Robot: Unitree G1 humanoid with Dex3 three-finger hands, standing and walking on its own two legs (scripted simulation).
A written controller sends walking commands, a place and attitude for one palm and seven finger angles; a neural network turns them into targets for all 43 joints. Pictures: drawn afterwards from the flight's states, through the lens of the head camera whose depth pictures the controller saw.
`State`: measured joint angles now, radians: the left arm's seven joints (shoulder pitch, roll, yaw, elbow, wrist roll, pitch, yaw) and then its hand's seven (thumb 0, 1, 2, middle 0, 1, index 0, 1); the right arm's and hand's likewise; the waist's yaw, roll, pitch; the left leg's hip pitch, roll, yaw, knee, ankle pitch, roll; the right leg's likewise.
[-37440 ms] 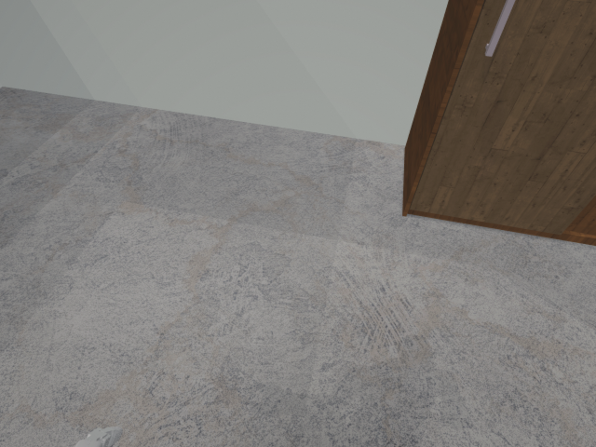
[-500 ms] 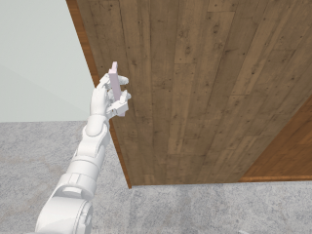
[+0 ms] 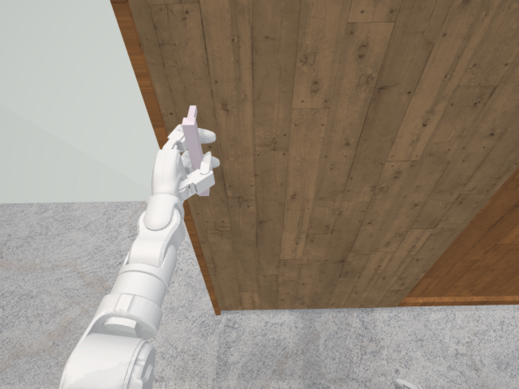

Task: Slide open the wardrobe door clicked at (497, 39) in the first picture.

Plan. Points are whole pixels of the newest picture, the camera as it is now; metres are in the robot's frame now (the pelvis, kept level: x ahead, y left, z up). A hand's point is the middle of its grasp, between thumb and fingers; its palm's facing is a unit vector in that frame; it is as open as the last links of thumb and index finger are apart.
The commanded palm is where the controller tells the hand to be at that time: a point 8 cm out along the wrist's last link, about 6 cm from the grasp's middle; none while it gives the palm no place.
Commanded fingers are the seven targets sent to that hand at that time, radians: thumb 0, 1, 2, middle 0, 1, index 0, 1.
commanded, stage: grip the handle and tug to test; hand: left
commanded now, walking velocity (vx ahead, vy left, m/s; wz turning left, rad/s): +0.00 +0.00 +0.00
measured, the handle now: (198, 153) +0.47 +0.11 +0.11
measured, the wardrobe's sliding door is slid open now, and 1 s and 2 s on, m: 0.00 0.00 0.00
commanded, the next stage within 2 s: tug the door sideways, standing still in 0.22 s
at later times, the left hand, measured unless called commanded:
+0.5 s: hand (209, 173) +0.42 +0.09 +0.12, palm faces +0.00 -1.00 -0.01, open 5.4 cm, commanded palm +0.39 +0.12 +0.12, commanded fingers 0.00 0.90 0.90 -0.45 -1.40 -0.45 -1.40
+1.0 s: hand (212, 174) +0.42 +0.08 +0.11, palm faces +0.07 -1.00 -0.04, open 5.6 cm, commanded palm +0.39 +0.08 +0.12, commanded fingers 0.00 0.90 0.90 -0.45 -1.40 -0.45 -1.40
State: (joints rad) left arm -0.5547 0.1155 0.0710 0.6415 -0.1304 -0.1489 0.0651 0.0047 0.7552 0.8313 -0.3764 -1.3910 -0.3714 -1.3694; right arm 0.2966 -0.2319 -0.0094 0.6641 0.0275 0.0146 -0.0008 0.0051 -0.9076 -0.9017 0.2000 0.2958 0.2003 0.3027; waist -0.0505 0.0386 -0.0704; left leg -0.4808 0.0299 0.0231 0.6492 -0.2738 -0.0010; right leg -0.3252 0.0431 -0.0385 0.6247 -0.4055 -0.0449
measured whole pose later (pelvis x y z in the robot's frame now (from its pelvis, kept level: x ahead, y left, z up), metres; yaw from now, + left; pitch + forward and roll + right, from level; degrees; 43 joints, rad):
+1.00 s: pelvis +0.00 +0.00 +0.00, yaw +3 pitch +7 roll -1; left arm -0.63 0.08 -0.05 0.65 -0.13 -0.11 0.19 0.00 0.80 0.83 -0.35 -1.40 -0.28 -1.40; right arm 0.31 -0.22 -0.02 0.70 0.01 -0.01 0.02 0.01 -0.91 -0.90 0.20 0.30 0.20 0.30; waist -0.02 0.05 -0.05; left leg -0.52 0.00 -0.03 0.69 -0.28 0.00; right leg -0.34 0.03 -0.09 0.66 -0.43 -0.05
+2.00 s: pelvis +0.01 -0.09 +0.00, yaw +4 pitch -3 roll -1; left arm -0.65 0.20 -0.06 0.51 -0.14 -0.11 0.12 -0.01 0.80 0.86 -0.39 -1.40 -0.20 -1.40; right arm 0.14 -0.23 -0.03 0.70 0.03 -0.03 -0.05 0.01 -0.91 -0.90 0.20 0.30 0.20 0.30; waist 0.10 0.05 0.25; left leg -0.25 0.13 0.01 0.62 -0.32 -0.07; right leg -0.52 0.00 0.01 1.12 -0.46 -0.01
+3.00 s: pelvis +0.17 -0.24 +0.01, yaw +11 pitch +2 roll -1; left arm 0.11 -0.01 -0.25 -0.32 0.00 -0.16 0.19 0.01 0.81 0.85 -0.29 -1.39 -0.25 -1.35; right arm 0.16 -0.24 -0.06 0.53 0.05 -0.12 0.01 0.01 -0.91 -0.90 0.20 0.30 0.20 0.31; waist 0.13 0.04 0.23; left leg -0.21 0.08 0.14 0.57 -0.37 -0.01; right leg -0.50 -0.01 0.03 1.11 -0.53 0.00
